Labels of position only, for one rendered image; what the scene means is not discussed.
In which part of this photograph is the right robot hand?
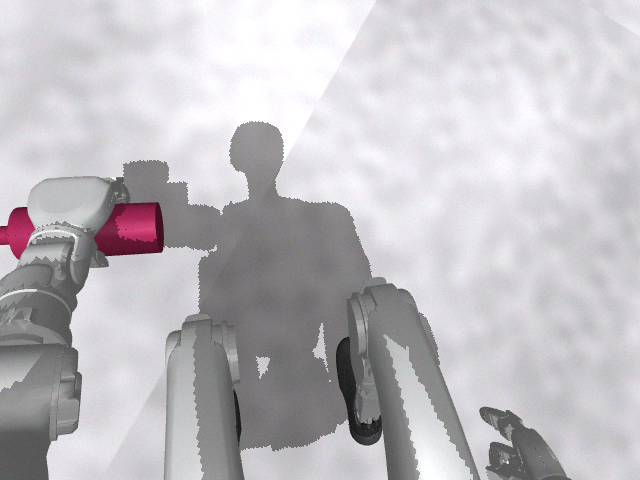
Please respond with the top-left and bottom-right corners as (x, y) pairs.
(479, 407), (567, 480)

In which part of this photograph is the right robot foot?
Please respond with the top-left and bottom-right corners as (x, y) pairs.
(336, 337), (382, 446)

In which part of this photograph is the left robot hand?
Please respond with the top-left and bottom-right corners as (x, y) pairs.
(27, 177), (130, 268)

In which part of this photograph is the bottle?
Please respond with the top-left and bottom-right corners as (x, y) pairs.
(0, 202), (164, 260)

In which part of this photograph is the left robot arm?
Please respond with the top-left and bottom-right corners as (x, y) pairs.
(0, 225), (94, 480)

